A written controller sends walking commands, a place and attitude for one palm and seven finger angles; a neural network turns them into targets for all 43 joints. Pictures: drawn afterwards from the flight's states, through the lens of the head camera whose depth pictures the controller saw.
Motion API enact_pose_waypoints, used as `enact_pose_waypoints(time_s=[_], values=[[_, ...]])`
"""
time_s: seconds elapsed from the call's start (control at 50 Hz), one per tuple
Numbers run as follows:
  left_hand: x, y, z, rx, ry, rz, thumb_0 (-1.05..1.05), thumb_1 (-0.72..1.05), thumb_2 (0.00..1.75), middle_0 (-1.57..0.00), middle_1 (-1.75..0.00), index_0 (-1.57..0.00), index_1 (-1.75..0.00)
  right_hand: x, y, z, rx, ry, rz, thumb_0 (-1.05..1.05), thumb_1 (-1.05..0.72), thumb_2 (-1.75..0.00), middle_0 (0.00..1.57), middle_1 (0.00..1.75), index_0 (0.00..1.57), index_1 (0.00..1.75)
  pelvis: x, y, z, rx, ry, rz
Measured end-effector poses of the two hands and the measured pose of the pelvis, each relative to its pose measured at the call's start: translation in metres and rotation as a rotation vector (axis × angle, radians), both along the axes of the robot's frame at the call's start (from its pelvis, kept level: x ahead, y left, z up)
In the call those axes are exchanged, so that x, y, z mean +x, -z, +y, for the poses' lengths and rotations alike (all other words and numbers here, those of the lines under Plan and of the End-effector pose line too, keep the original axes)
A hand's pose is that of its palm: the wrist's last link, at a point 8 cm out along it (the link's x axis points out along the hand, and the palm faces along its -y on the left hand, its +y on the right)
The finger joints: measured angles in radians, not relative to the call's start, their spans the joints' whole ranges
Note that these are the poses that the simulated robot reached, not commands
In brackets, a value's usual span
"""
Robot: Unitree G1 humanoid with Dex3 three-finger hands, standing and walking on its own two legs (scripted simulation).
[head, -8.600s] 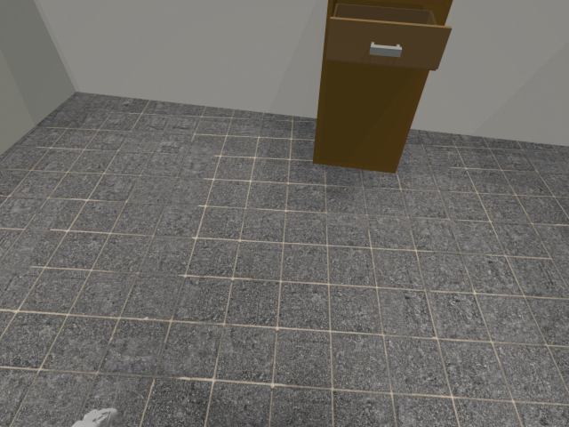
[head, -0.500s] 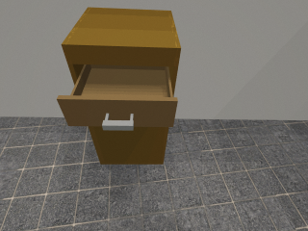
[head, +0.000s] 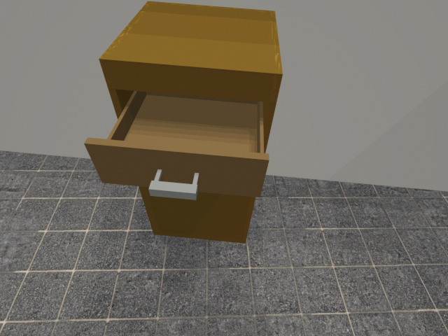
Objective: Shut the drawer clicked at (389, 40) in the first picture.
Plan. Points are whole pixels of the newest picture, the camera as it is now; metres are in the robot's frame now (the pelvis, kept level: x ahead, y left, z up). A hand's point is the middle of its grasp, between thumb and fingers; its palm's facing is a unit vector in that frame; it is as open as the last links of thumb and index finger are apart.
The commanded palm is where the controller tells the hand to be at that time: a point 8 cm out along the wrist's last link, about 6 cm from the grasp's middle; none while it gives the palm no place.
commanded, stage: shuffle to correct the standing spot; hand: left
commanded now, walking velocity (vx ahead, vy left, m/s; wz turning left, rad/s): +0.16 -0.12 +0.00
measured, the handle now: (175, 182) +0.44 +0.15 -0.02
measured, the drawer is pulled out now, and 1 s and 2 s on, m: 0.21 0.21 0.21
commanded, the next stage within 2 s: come to a stop and stand still in 0.22 s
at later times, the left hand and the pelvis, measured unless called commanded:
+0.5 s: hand out of the picture +0.15 +0.13 -0.17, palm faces -0.01 -0.97 -0.26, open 7.3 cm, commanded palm none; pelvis +0.08 -0.06 -0.01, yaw -2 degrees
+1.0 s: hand out of the picture +0.04 +0.17 -0.17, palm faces +0.05 -0.98 -0.18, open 7.4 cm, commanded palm none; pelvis +0.03 -0.01 +0.01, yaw -2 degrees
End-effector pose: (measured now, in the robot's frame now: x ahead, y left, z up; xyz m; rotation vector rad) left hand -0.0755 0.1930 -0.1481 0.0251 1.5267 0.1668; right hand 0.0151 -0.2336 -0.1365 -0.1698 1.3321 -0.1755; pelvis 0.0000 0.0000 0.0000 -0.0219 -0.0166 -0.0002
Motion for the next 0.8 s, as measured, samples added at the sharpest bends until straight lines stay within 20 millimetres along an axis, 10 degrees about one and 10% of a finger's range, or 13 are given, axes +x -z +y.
enact_pose_waypoints(time_s=[0.14,0.46,0.62,0.8], values=[[0.037,0.014,0.007,-0.035,0.049,0.028,0.00,0.91,0.90,-0.20,-0.30,-0.20,-0.29,0.051,0.000,0.009,-0.030,0.011,-0.125,0.00,-0.93,-0.90,0.20,0.30,0.20,0.30,0.029,0.008,0.006,0.015,0.037,-0.011],[0.214,-0.013,-0.006,0.153,0.164,-0.282,0.01,0.92,0.90,-0.20,-0.30,-0.20,-0.29,0.003,0.025,-0.036,0.074,0.121,0.143,0.00,-0.91,-0.90,0.20,0.30,0.20,0.30,0.076,0.010,-0.057,0.046,0.041,-0.008],[0.225,-0.020,-0.037,0.140,0.137,-0.333,0.00,0.94,0.90,-0.21,-0.30,-0.21,-0.29,0.028,0.023,-0.060,0.060,0.094,0.124,0.00,-0.91,-0.90,0.20,0.30,0.20,0.30,0.072,0.004,-0.066,0.028,0.015,-0.019],[0.183,-0.002,-0.003,0.123,0.086,-0.306,0.00,0.91,0.90,-0.21,-0.30,-0.21,-0.30,0.061,0.008,-0.050,-0.007,0.019,-0.039,0.00,-0.91,-0.90,0.19,0.30,0.20,0.30,0.040,0.009,-0.042,0.025,0.016,-0.018]])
